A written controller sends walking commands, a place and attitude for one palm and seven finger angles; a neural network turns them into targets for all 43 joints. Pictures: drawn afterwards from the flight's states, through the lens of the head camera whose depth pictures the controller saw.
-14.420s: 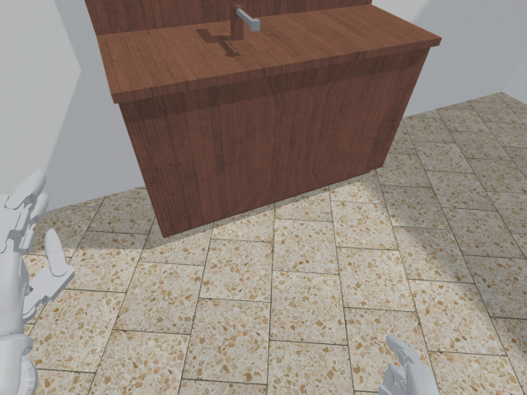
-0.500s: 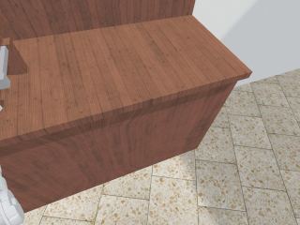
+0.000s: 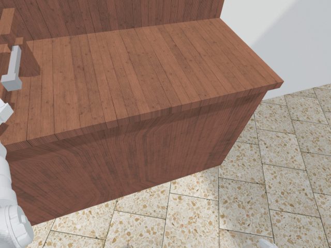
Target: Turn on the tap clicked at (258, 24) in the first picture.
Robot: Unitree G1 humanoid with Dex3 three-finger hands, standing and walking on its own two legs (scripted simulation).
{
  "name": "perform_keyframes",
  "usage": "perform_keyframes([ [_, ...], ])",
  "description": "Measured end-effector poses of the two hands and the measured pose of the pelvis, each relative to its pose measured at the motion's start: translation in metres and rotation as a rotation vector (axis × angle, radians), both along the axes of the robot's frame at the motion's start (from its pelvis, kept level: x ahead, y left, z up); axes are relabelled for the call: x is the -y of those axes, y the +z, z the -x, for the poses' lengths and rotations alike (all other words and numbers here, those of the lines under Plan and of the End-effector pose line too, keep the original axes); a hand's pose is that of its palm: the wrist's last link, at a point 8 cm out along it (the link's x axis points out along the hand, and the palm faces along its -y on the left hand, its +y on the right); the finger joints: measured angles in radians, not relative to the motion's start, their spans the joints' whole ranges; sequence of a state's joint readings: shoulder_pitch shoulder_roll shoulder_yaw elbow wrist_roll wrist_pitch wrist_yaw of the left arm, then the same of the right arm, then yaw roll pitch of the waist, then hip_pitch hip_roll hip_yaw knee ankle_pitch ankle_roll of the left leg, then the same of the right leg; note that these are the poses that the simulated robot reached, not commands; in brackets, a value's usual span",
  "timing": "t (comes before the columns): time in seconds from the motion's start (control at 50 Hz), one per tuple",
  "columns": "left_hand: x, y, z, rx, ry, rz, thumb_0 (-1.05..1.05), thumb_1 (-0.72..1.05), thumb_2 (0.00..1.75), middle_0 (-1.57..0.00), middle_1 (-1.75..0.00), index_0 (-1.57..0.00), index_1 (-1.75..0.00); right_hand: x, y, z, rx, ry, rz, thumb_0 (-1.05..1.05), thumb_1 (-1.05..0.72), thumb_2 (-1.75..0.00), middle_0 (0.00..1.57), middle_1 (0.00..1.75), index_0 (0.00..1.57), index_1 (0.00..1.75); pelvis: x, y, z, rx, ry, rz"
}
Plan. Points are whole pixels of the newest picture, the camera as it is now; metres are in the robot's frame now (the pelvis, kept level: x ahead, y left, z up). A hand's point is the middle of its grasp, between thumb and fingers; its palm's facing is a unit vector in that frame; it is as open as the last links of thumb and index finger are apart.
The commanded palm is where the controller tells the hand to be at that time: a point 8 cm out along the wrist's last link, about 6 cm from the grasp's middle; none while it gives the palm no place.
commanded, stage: push the lever round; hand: left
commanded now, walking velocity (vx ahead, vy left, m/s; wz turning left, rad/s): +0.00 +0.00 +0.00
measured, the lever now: (11, 82) +0.44 +0.39 +0.14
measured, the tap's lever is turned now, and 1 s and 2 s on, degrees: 0 4 31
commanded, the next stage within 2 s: none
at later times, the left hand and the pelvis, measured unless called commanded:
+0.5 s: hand (22, 103) +0.39 +0.35 +0.12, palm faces +0.58 -0.81 -0.08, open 7.8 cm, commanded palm +0.34 +0.38 +0.12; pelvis +0.00 -0.01 +0.00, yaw -1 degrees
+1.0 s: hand (39, 98) +0.41 +0.32 +0.12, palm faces +0.66 -0.75 -0.05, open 7.9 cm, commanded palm +0.36 +0.34 +0.12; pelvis +0.00 -0.01 +0.00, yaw +0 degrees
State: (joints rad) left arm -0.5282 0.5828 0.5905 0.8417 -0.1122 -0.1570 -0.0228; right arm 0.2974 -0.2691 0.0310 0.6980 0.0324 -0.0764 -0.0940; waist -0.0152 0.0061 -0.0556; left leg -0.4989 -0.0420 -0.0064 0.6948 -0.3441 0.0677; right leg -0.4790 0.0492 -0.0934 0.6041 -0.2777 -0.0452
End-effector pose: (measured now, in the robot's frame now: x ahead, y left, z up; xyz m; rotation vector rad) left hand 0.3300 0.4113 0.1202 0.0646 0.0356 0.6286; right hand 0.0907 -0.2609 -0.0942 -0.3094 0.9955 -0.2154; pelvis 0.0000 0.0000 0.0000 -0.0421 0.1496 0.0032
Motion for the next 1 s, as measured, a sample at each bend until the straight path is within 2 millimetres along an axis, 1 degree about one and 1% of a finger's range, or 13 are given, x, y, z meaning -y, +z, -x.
perform_keyframes([
  [0.18, 0.013, 0.004, -0.013, -0.004, -0.024, 0.001, 0.02, 0.90, 0.90, -0.15, -0.15, -0.15, -0.15, 0.013, -0.003, 0.025, -0.046, -0.051, 0.009, 0.01, -0.90, -0.90, 0.20, 0.30, 0.20, 0.30, 0.006, 0.000, 0.000, -0.003, -0.008, -0.003],
  [0.26, 0.018, 0.004, -0.012, -0.010, -0.017, -0.001, 0.03, 0.91, 0.91, -0.15, -0.15, -0.15, -0.15, 0.016, -0.005, 0.032, -0.057, -0.068, 0.000, 0.01, -0.90, -0.90, 0.20, 0.30, 0.20, 0.30, 0.007, 0.001, -0.001, -0.002, -0.014, -0.006],
  [0.34, 0.021, 0.003, -0.012, -0.007, -0.006, 0.005, 0.02, 0.91, 0.91, -0.15, -0.15, -0.15, -0.15, 0.017, -0.006, 0.035, -0.062, -0.075, -0.006, 0.01, -0.90, -0.90, 0.20, 0.30, 0.20, 0.30, 0.009, 0.000, -0.001, 0.002, -0.017, -0.008],
  [0.46, 0.025, 0.003, -0.010, -0.003, -0.005, -0.008, 0.02, 0.90, 0.90, -0.15, -0.15, -0.15, -0.15, 0.018, -0.006, 0.032, -0.049, -0.073, -0.010, 0.01, -0.90, -0.90, 0.20, 0.30, 0.20, 0.30, 0.011, 0.000, 0.000, 0.005, -0.018, -0.008],
  [0.6, 0.038, 0.005, -0.013, 0.021, 0.001, 0.003, 0.02, 0.90, 0.90, -0.15, -0.15, -0.15, -0.15, 0.015, -0.006, 0.021, -0.025, -0.054, -0.015, 0.01, -0.90, -0.90, 0.20, 0.30, 0.20, 0.30, 0.010, 0.001, 0.001, 0.007, -0.013, -0.008],
  [0.78, 0.048, -0.002, -0.015, -0.005, 0.058, 0.015, 0.02, 0.90, 0.90, -0.15, -0.15, -0.15, -0.15, 0.009, -0.004, 0.008, 0.008, -0.032, -0.024, 0.01, -0.90, -0.90, 0.20, 0.30, 0.20, 0.30, 0.009, 0.001, 0.001, 0.011, -0.009, -0.009],
  [0.88, 0.054, 0.000, -0.021, 0.015, 0.079, 0.004, 0.02, 0.90, 0.90, -0.15, -0.15, -0.15, -0.15, 0.006, -0.005, 0.007, -0.003, -0.019, -0.021, 0.01, -0.90, -0.90, 0.20, 0.30, 0.20, 0.30, 0.008, 0.001, 0.002, 0.010, -0.003, -0.007],
  [1.0, 0.063, 0.001, -0.028, 0.012, 0.095, 0.013, 0.02, 0.90, 0.90, -0.15, -0.15, -0.14, -0.15, 0.003, -0.007, 0.010, -0.024, -0.022, -0.024, 0.01, -0.90, -0.90, 0.20, 0.30, 0.20, 0.30, 0.006, 0.002, 0.000, 0.007, 0.001, -0.007],
])
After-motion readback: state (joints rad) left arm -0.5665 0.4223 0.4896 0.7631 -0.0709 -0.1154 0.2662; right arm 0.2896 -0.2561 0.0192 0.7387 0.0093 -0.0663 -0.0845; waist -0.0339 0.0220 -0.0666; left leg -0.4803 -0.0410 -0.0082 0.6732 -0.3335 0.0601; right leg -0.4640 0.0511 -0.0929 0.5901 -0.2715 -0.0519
